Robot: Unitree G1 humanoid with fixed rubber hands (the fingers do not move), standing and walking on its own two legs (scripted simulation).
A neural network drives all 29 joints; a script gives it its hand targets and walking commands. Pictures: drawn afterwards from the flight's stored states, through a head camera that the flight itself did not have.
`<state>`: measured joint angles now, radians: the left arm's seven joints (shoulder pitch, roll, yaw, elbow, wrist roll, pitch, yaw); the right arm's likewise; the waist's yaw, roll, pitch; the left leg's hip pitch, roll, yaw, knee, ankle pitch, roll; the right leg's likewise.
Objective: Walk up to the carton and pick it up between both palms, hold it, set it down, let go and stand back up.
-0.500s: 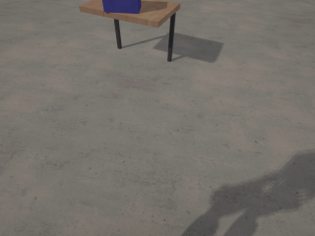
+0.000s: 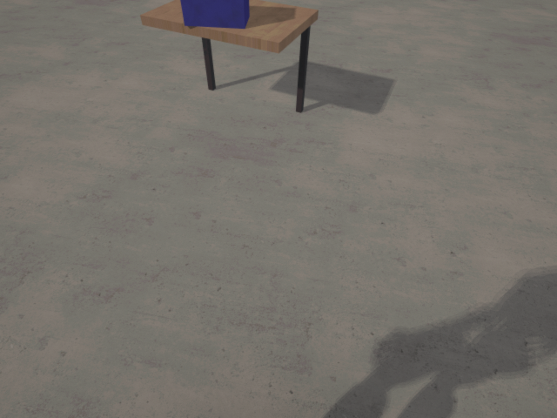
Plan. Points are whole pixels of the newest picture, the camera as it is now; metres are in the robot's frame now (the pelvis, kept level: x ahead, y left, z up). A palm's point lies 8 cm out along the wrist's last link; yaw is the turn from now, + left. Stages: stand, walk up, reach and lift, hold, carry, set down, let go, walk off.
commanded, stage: stand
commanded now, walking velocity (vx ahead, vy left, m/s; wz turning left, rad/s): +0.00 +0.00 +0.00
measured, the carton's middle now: out of the picture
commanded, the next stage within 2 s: walk up in 0.16 s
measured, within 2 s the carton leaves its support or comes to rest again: neither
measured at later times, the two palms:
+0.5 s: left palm out of the picture +0.06 +0.31 -0.10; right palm out of the picture +0.08 -0.29 -0.11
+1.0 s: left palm (52, 408) +0.18 +0.33 -0.08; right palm (463, 360) +0.27 -0.31 -0.12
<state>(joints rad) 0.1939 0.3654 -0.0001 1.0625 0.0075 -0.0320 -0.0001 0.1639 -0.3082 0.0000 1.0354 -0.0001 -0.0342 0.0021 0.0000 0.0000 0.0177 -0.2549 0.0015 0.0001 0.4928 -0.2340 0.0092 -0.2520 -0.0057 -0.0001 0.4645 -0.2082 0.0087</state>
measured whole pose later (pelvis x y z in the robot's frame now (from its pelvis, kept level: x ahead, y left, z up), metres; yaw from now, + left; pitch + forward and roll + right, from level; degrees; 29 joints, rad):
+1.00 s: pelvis +0.17 -0.01 +0.00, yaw -2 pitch +2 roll -1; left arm 0.39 0.43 0.03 0.99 0.01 -0.10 -0.03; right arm 0.09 -0.44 0.00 0.98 0.00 0.00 0.12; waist 0.00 0.10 -0.02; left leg -0.61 0.04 0.00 0.78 -0.25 0.03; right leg -0.05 -0.04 -0.01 0.37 -0.36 0.03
